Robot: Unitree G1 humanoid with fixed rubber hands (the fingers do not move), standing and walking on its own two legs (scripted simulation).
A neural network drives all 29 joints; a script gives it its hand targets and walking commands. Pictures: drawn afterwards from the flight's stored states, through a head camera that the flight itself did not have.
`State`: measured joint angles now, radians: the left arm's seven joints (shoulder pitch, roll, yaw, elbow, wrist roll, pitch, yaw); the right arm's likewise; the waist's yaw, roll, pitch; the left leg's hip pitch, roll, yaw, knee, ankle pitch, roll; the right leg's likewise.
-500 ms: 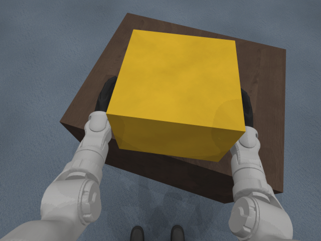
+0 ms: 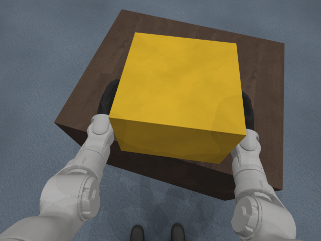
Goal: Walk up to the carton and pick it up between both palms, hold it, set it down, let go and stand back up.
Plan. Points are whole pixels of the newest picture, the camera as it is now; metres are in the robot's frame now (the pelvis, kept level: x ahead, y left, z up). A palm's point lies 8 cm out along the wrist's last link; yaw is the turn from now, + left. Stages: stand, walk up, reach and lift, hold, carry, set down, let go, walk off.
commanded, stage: set down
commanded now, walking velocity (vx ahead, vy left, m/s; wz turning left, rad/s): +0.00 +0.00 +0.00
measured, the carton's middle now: (177, 98) +0.45 -0.08 +0.01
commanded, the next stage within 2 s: none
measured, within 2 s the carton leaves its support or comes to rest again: rests again in 1.04 s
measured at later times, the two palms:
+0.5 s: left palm (113, 114) +0.45 +0.10 -0.06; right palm (235, 128) +0.38 -0.25 -0.06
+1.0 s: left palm (119, 125) +0.43 +0.09 -0.11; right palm (235, 137) +0.37 -0.26 -0.11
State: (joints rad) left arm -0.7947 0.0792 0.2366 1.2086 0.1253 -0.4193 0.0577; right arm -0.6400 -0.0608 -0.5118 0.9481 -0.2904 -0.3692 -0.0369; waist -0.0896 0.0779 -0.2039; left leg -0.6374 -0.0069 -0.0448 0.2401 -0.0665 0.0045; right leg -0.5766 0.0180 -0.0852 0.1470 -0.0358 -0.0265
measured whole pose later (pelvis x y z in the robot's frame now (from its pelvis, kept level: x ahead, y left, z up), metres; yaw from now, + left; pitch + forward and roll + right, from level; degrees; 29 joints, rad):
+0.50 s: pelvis +0.00 +0.00 -0.01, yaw +0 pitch +37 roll -1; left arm -0.88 0.11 0.27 1.27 0.13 -0.46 0.03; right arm -0.72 -0.04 -0.61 0.99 -0.36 -0.42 -0.04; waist -0.09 0.09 -0.23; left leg -0.85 0.00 -0.05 0.25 -0.04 0.00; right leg -0.80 0.02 -0.09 0.17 -0.02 -0.03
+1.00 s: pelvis -0.02 +0.01 -0.03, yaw -4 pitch +44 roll -1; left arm -0.82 0.09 0.11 1.14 -0.01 -0.54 0.12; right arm -0.76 -0.16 -0.42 1.13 -0.05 -0.57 0.03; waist -0.05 0.04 -0.26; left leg -1.09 0.01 0.01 0.44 -0.12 0.01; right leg -1.08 0.03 -0.01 0.39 -0.08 -0.02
